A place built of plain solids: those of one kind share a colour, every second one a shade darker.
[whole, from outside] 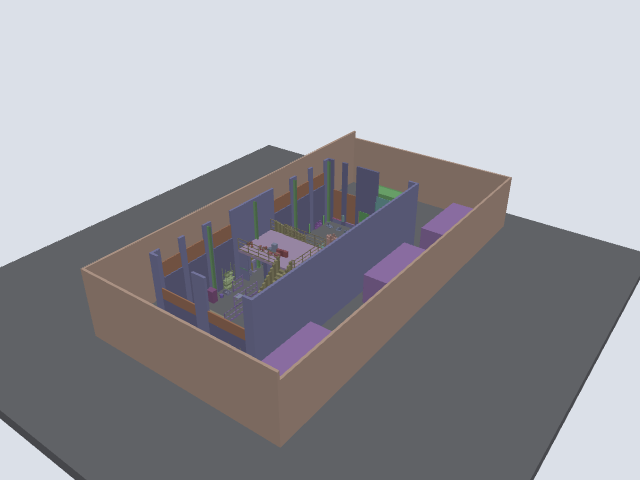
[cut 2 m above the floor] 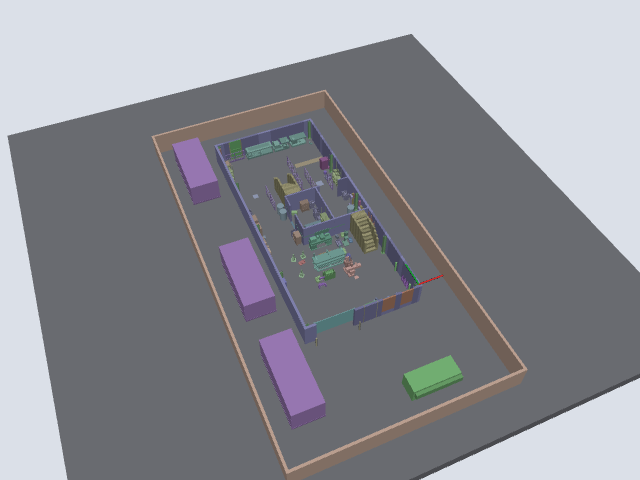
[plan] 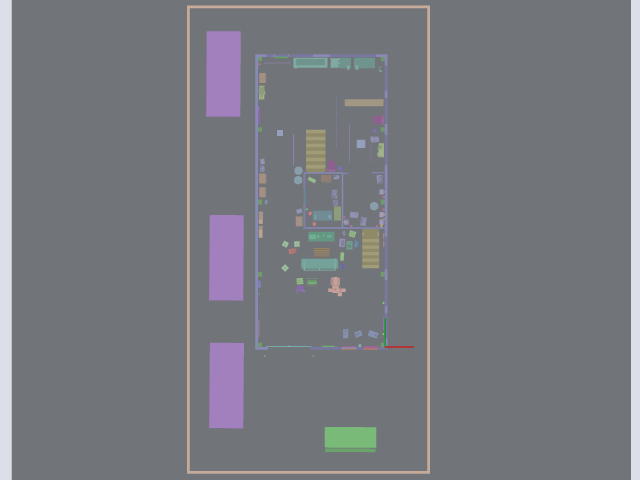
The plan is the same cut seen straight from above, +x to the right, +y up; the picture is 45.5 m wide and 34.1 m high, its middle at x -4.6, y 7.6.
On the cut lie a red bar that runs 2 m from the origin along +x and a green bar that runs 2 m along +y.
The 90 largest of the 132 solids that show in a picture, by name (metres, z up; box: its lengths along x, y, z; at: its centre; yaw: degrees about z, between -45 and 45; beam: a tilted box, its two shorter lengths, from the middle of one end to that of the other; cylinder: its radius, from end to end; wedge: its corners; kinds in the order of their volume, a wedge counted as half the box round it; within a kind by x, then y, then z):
{
 "beyond_container_1": {"box": [2.32, 5.99, 2.59], "at": [-11.46, 19.4, 1.24], "yaw": -0.3},
 "beyond_container_2": {"box": [2.4, 6.06, 2.65], "at": [-11.46, 19.4, 1.27], "yaw": -0.3},
 "beyond_container_3": {"box": [2.32, 5.99, 2.59], "at": [-11.25, 6.34, 1.24], "yaw": -0.4},
 "beyond_container_4": {"box": [2.4, 6.06, 2.65], "at": [-11.25, 6.34, 1.27], "yaw": -0.4},
 "beyond_container_5": {"box": [2.32, 5.99, 2.59], "at": [-11.24, -2.73, 1.24], "yaw": -0.4},
 "beyond_container_6": {"box": [2.4, 6.06, 2.65], "at": [-11.24, -2.73, 1.27], "yaw": -0.4},
 "yard_bound_1": {"box": [0.2, 33.27, 5.09], "at": [-13.96, 7.62, 2.5]},
 "yard_bound_2": {"box": [17.28, 0.2, 5.09], "at": [-5.42, -8.91, 2.5]},
 "yard_bound_3": {"box": [17.28, 0.2, 5.79], "at": [-5.42, 24.16, 2.85]},
 "yard_bound_4": {"box": [0.2, 33.27, 5.79], "at": [3.12, 7.62, 2.85]},
 "wall_1": {"box": [0.2, 21.0, 6.45], "at": [-9.1, 10.3, 3.17]},
 "wall_2": {"box": [0.81, 0.2, 6.45], "at": [-8.8, 20.7, 3.17]},
 "wall_3": {"box": [0.91, 0.2, 6.45], "at": [-8.75, -0.1, 3.17]},
 "wall_4": {"box": [3.31, 0.2, 2.95], "at": [-6.75, 20.7, 1.43]},
 "wall_5": {"box": [0.06, 1.81, 2.67], "at": [-5.73, 9.29, 1.28]},
 "wall_6": {"box": [0.06, 1.21, 2.67], "at": [-5.73, 11.8, 1.28]},
 "wall_7": {"box": [1.21, 0.2, 6.45], "at": [-4.5, 20.7, 3.17]},
 "wall_8": {"box": [2.7, 0.06, 2.67], "at": [-4.35, 8.42, 1.28]},
 "wall_9": {"box": [2.7, 0.06, 2.55], "at": [-4.35, 12.32, 1.23]},
 "wall_10": {"box": [2.26, 0.2, 6.45], "at": [-4.17, -0.1, 3.17]},
 "wall_11": {"box": [0.06, 3.9, 2.55], "at": [-3.03, 10.4, 1.23]},
 "wall_12": {"box": [3.31, 0.2, 2.95], "at": [-2.25, 20.7, 1.43]},
 "wall_13": {"box": [0.51, 0.2, 6.45], "at": [-1.75, -0.1, 3.17]},
 "wall_14": {"box": [3.0, 0.06, 2.67], "at": [-1.5, 8.42, 1.28]},
 "wall_15": {"box": [3.0, 0.06, 2.55], "at": [-1.5, 8.48, 1.23]},
 "wall_16": {"box": [0.81, 0.2, 6.45], "at": [-0.2, 20.7, 3.17]},
 "wall_17": {"box": [0.71, 0.2, 6.45], "at": [-0.15, -0.1, 3.17]},
 "wall_18": {"box": [0.2, 0.81, 6.45], "at": [0.1, 0.2, 3.17]},
 "wall_19": {"box": [0.2, 1.81, 4.05], "at": [0.1, 1.5, 1.98]},
 "wall_20": {"box": [0.2, 0.51, 6.45], "at": [0.1, 2.65, 3.17]},
 "wall_21": {"box": [0.2, 1.86, 4.05], "at": [0.1, 3.83, 1.98]},
 "wall_22": {"box": [0.2, 0.81, 6.45], "at": [0.1, 5.15, 3.17]},
 "wall_23": {"box": [0.2, 2.31, 4.05], "at": [0.1, 6.7, 1.98]},
 "wall_24": {"box": [0.2, 0.61, 6.45], "at": [0.1, 8.15, 3.17]},
 "wall_25": {"box": [0.2, 3.9, 6.45], "at": [0.1, 10.4, 3.17]},
 "wall_26": {"box": [0.2, 0.61, 6.45], "at": [0.1, 12.65, 3.17]},
 "wall_27": {"box": [0.2, 2.11, 4.05], "at": [0.1, 14.0, 1.98]},
 "wall_28": {"box": [0.2, 0.81, 6.45], "at": [0.1, 15.45, 3.17]},
 "wall_29": {"box": [0.2, 1.86, 4.05], "at": [0.1, 16.77, 1.98]},
 "wall_30": {"box": [0.2, 0.51, 6.45], "at": [0.1, 17.95, 3.17]},
 "wall_31": {"box": [0.2, 1.81, 4.05], "at": [0.1, 19.1, 1.98]},
 "wall_32": {"box": [0.2, 0.81, 6.45], "at": [0.1, 20.4, 3.17]},
 "stair_insitu_1": {"box": [1.13, 0.27, 2.58], "at": [-4.91, 12.55, 1.24]},
 "stair_insitu_2": {"box": [1.13, 0.52, 2.37], "at": [-4.91, 12.68, 1.13]},
 "stair_insitu_3": {"box": [1.13, 0.77, 2.16], "at": [-4.91, 12.8, 1.03]},
 "stair_insitu_4": {"box": [1.13, 1.02, 1.95], "at": [-4.91, 12.93, 0.92]},
 "stair_insitu_5": {"box": [1.13, 1.27, 1.74], "at": [-4.91, 13.05, 0.82]},
 "stair_insitu_6": {"box": [1.13, 1.52, 1.53], "at": [-4.91, 13.18, 0.71]},
 "stair_insitu_7": {"box": [1.13, 1.77, 1.31], "at": [-4.91, 13.3, 0.61]},
 "stair_insitu_8": {"box": [1.13, 2.02, 1.1], "at": [-4.91, 13.43, 0.5]},
 "stair_insitu_9": {"box": [1.13, 2.27, 0.89], "at": [-4.91, 13.56, 0.4]},
 "stair_insitu_10": {"box": [1.13, 2.52, 0.68], "at": [-4.91, 13.68, 0.29]},
 "stair_insitu_11": {"box": [1.13, 2.77, 0.47], "at": [-4.91, 13.81, 0.19]},
 "stair_insitu_12": {"box": [1.13, 3.02, 0.26], "at": [-4.91, 13.93, 0.08]},
 "stair_insitu_13": {"box": [0.95, 2.1, 0.89], "at": [-0.99, 7.33, 0.4]},
 "stair_insitu_14": {"box": [0.95, 1.18, 1.74], "at": [-0.99, 7.79, 0.82]},
 "stair_insitu_15": {"box": [0.95, 0.71, 2.16], "at": [-0.99, 8.02, 1.03]},
 "stair_insitu_16": {"box": [0.95, 0.25, 2.58], "at": [-0.99, 8.26, 1.24]},
 "beyond_skip_1": {"box": [3.57, 0.25, 0.5], "at": [-2.44, -7.34, 1.0], "yaw": -0.2},
 "beyond_skip_2": {"box": [3.66, 1.47, 1.35], "at": [-2.44, -6.42, 0.62], "yaw": -0.2},
 "raised_floor_deck_1": {"box": [5.82, 4.08, 0.24], "at": [-2.88, 10.4, 2.62]},
 "window_pane_1": {"box": [3.3, 0.1, 0.91], "at": [-6.75, 20.75, 3.34]},
 "window_pane_2": {"box": [1.05, 0.1, 2.96], "at": [-2.52, -0.15, 1.92]},
 "window_pane_3": {"box": [3.3, 0.1, 0.91], "at": [-2.25, 20.75, 3.34]},
 "window_pane_4": {"box": [1.0, 0.1, 2.96], "at": [-1.0, -0.15, 1.92]},
 "window_pane_5": {"box": [0.1, 1.8, 1.21], "at": [0.15, 1.5, 4.59]},
 "window_pane_6": {"box": [0.1, 1.85, 1.21], "at": [0.15, 3.83, 4.59]},
 "window_pane_7": {"box": [0.1, 2.3, 1.21], "at": [0.15, 6.7, 4.59]},
 "window_pane_8": {"box": [0.1, 2.1, 1.21], "at": [0.15, 14.0, 4.59]},
 "window_pane_9": {"box": [0.1, 1.85, 1.21], "at": [0.15, 16.77, 4.59]},
 "window_pane_10": {"box": [0.1, 1.8, 1.21], "at": [0.15, 19.1, 4.59]},
 "tool_cabinet_1": {"box": [0.45, 0.7, 0.89], "at": [-8.69, 10.99, 0.56]},
 "tool_cabinet_2": {"box": [0.45, 0.7, 0.89], "at": [-8.69, 11.97, 0.56]},
 "tool_cabinet_3": {"box": [0.46, 0.66, 0.93], "at": [-8.69, 19.11, 0.56]},
 "tool_cabinet_4": {"box": [0.45, 0.7, 0.89], "at": [-6.08, 8.92, 0.56]},
 "tool_cabinet_5": {"box": [0.46, 0.66, 0.91], "at": [-6.07, 8.92, 0.55]},
 "tool_cabinet_6": {"box": [0.7, 0.45, 0.89], "at": [-4.16, 11.97, 0.56]},
 "tool_cabinet_7": {"box": [0.66, 0.46, 0.93], "at": [-4.16, 11.99, 0.56]},
 "drum_1": {"cylinder": 0.3, "from": [-6.15, 11.85, 0.0], "to": [-6.15, 11.85, 0.87]},
 "drum_2": {"cylinder": 0.3, "from": [-6.12, 12.53, 0.0], "to": [-6.12, 12.53, 0.87]},
 "drum_3": {"cylinder": 0.3, "from": [-0.75, 10.0, 0.0], "to": [-0.75, 10.0, 0.87]},
 "wheelie_bin_1": {"box": [0.51, 0.62, 1.12], "at": [-3.78, 12.93, 0.51]},
 "wheelie_bin_2": {"box": [0.62, 0.51, 1.12], "at": [-0.52, 16.14, 0.51]},
 "fitters_bench_1": {"box": [2.44, 0.69, 0.15], "at": [-5.28, 20.18, 0.14]},
 "fitters_bench_2": {"box": [2.42, 0.71, 0.11], "at": [-5.28, 20.19, 0.83]},
 "fitters_bench_3": {"box": [1.44, 0.69, 0.23], "at": [-1.44, 20.18, 0.06]},
 "sectional_door_1": {"box": [3.08, 0.042, 3.57], "at": [-6.8, 0.01, 2.31]},
 "bar_rack_1": {"box": [2.57, 0.71, 0.12], "at": [-4.63, 5.92, 0.91]},
 "bar_rack_2": {"box": [2.41, 0.67, 0.13], "at": [-4.54, 5.93, 0.5]},
 "centre_lathe_1": {"box": [1.73, 0.59, 0.22], "at": [-4.49, 7.84, 0.79]}
}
